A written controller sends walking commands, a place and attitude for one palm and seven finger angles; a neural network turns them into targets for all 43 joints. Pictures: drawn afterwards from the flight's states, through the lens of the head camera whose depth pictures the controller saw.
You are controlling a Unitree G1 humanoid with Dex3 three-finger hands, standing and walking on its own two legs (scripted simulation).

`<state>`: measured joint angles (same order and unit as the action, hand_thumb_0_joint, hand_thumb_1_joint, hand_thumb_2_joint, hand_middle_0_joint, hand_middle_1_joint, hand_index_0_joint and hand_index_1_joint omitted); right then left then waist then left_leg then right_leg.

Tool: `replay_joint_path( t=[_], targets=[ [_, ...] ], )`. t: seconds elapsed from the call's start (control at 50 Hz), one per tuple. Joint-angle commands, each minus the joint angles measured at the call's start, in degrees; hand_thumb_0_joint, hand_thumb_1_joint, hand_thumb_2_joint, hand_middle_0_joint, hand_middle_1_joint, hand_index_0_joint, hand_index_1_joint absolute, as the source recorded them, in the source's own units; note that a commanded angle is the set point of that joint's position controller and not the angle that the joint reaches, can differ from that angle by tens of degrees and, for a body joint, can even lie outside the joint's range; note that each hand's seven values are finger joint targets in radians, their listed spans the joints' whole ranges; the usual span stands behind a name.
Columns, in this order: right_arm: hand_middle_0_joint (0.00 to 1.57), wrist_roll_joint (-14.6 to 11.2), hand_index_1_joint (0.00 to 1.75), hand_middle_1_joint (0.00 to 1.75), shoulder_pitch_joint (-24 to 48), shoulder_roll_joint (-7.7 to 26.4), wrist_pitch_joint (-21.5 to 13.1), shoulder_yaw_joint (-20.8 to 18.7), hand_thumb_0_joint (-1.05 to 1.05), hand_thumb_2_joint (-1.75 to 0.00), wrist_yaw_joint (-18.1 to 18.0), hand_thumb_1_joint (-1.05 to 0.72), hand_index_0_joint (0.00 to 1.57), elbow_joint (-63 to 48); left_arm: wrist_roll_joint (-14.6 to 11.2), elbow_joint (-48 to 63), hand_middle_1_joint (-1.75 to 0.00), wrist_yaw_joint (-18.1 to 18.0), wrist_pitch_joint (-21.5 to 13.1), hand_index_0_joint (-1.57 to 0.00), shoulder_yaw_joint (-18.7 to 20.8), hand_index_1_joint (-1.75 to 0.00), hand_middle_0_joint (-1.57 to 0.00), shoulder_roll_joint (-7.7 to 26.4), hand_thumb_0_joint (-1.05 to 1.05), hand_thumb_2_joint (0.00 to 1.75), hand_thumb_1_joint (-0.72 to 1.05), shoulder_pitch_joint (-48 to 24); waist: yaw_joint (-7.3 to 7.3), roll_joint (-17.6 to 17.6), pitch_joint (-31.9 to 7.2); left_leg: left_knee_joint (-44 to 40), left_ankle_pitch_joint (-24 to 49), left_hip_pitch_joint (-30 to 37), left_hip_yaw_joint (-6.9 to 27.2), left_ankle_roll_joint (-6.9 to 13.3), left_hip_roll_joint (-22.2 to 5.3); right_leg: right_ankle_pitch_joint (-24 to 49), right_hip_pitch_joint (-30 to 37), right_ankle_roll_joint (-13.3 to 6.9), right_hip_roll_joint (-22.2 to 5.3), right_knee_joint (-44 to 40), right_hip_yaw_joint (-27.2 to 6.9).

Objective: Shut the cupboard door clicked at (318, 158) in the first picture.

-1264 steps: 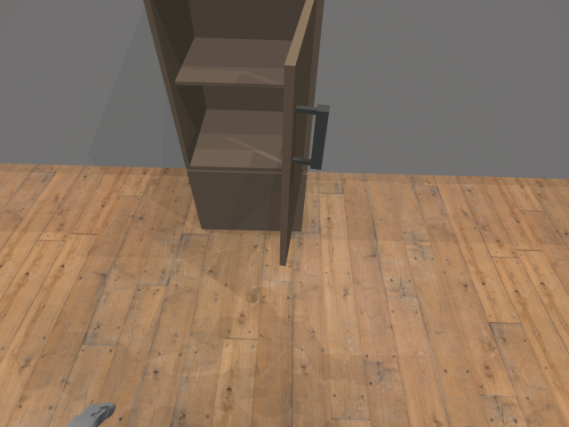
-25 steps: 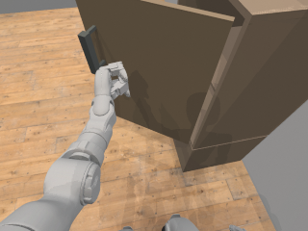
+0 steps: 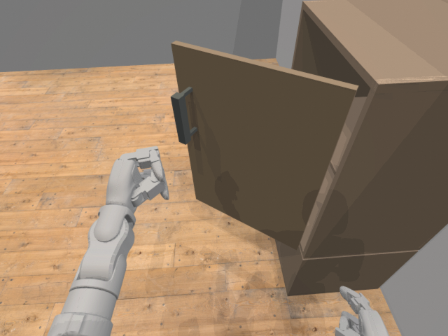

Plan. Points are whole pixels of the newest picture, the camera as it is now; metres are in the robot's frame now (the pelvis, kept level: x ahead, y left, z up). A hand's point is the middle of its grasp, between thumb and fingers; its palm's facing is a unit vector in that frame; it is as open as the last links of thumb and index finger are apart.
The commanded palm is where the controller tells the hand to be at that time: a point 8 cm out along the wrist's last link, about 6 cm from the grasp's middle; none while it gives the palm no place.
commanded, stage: draw the hand back to the body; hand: left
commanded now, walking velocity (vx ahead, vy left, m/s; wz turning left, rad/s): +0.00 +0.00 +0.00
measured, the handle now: (186, 115) +0.63 +0.13 +0.06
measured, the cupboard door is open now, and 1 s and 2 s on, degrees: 54 54 54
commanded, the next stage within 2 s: step back with the hand held close in 1.04 s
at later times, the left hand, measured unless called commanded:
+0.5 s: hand (60, 222) +0.24 +0.24 +0.15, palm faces +0.33 -0.89 -0.32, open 4.9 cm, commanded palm +0.18 +0.29 +0.18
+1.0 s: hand (12, 243) +0.20 +0.28 +0.17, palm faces +0.47 -0.80 -0.37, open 7.4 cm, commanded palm +0.14 +0.32 +0.19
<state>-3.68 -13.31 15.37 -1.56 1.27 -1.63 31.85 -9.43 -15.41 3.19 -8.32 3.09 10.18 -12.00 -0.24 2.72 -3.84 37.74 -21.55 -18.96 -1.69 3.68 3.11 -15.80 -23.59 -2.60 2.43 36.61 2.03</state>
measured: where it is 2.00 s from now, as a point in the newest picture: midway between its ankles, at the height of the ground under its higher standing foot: outside the picture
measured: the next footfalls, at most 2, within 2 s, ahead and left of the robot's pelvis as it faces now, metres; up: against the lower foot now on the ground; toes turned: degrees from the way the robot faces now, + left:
none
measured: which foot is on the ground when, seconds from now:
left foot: down 0.00-1.00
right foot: down 0.00-1.00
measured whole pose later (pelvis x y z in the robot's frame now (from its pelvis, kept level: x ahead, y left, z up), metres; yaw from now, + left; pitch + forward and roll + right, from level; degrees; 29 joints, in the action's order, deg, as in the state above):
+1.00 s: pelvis +0.01 +0.01 +0.02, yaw +1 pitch -4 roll -1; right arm -1.0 -11.9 13.2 -5.2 1.6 -3.5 35.6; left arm -4.4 21.9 -6.1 -3.2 18.2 19.1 25.8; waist 3.6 4.2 -0.2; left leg 25.2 -16.8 -4.1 -0.1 4.4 4.2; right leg -11.7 -8.2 -1.4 1.6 24.0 2.7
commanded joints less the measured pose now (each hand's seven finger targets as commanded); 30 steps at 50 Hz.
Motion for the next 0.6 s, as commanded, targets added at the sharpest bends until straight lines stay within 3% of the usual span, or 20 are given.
replay_joint_path(
  t=[0.0,0.08,0.18,0.24,0.26,0.3,0.4,0.46,0.52,0.58],
  targets=[
    [0.20,0.4,0.30,0.30,7.1,3.2,-0.8,-1.5,0.00,-0.90,-1.5,-0.90,0.20,-9.2,2.8,19.5,-1.26,-3.1,-0.6,-1.08,1.4,-1.26,-1.08,9.2,0.00,0.90,0.90,-8.9,0.69,-6.0,-5.7,-11.0,6.3,-0.8,3.0,-1.4,-2.5,2.1,14.1,1.4,-4.1,-10.8,-5.3],
    [0.20,1.1,0.30,0.30,8.1,2.7,0.2,-0.7,0.00,-0.90,-2.2,-0.90,0.20,-9.4,3.8,28.5,-1.14,-5.3,1.1,-0.97,4.1,-1.14,-0.97,12.0,0.00,0.90,0.90,-2.9,1.27,-2.6,-8.1,-13.4,13.2,4.8,3.5,-1.6,-3.2,10.7,19.4,0.8,-3.9,-11.0,-3.9],
    [0.20,1.7,0.30,0.30,8.9,2.5,-0.5,-0.1,0.00,-0.90,-2.3,-0.90,0.20,-8.9,4.9,37.7,-0.99,-6.9,2.5,-0.83,4.6,-0.99,-0.83,12.7,0.00,0.90,0.90,1.3,1.07,3.2,-6.5,-15.9,18.9,10.0,4.7,-2.6,-3.7,13.8,19.8,0.4,-3.3,-12.8,-2.5],
    [0.20,2.2,0.30,0.30,9.1,2.7,-1.1,0.0,0.00,-0.90,-2.3,-0.90,0.20,-8.5,5.1,39.7,-0.90,-7.4,3.3,-0.75,4.9,-0.90,-0.75,12.5,0.00,0.90,0.90,6.4,1.28,2.8,-4.1,-17.1,20.8,11.3,5.3,-3.2,-4.1,13.7,19.6,0.4,-3.0,-14.0,-1.9],
    [0.20,2.3,0.30,0.30,9.1,2.8,-1.1,0.0,0.00,-0.90,-2.3,-0.90,0.20,-8.3,5.3,39.8,-0.87,-7.6,3.6,-0.72,5.2,-0.87,-0.72,12.5,0.00,0.90,0.90,8.3,1.27,1.2,-2.9,-17.5,21.5,11.1,5.7,-3.5,-4.2,13.7,19.6,0.4,-2.8,-14.1,-1.6],
    [0.20,2.5,0.30,0.30,9.1,3.2,-1.1,-0.3,0.00,-0.90,-2.2,-0.90,0.20,-8.0,5.2,39.4,-0.81,-7.8,4.0,-0.67,7.7,-0.81,-0.67,13.9,0.00,0.90,0.90,13.8,1.82,-2.1,-2.3,-17.7,22.1,10.7,5.4,-3.4,-4.2,14.2,20.8,0.4,-2.7,-14.8,-1.6],
    [0.20,2.6,0.30,0.30,9.6,3.2,-0.8,-0.9,0.00,-0.90,-1.8,-0.90,0.20,-7.7,5.0,41.7,-0.66,-8.0,3.9,-0.53,13.5,-0.66,-0.53,16.8,0.00,0.90,0.90,22.1,2.86,-2.7,-1.7,-18.2,22.5,9.7,5.3,-4.0,-4.3,14.2,22.5,0.5,-2.9,-15.2,-1.5],
    [0.20,2.6,0.30,0.30,9.8,3.0,-1.3,-1.1,0.00,-0.90,-1.7,-0.90,0.20,-7.8,5.0,47.3,-0.57,-8.3,2.9,-0.45,16.7,-0.57,-0.45,18.7,0.00,0.90,0.90,23.8,3.30,1.6,-3.8,-18.0,25.1,10.4,5.7,-4.5,-4.4,15.4,23.9,0.6,-3.1,-14.4,-1.5],
    [0.20,2.6,0.30,0.30,9.6,2.9,-2.4,-1.4,0.00,-0.90,-1.6,-0.90,0.20,-7.6,4.7,49.7,-0.48,-8.9,2.4,-0.36,20.6,-0.48,-0.36,21.1,0.00,0.90,0.90,28.4,3.91,2.5,-4.4,-17.5,27.3,10.2,5.9,-4.9,-4.6,16.3,24.6,0.7,-3.1,-14.3,-1.6],
    [0.20,2.4,0.30,0.30,9.4,3.0,-3.2,-1.7,0.00,-0.90,-1.6,-0.90,0.20,-7.1,4.8,50.7,-0.39,-9.3,2.1,-0.28,22.6,-0.39,-0.28,21.6,0.00,0.90,0.90,31.7,3.96,3.5,-1.7,-17.7,27.6,9.6,6.2,-5.4,-5.0,15.2,23.0,0.7,-2.8,-14.4,-1.4]
  ],
)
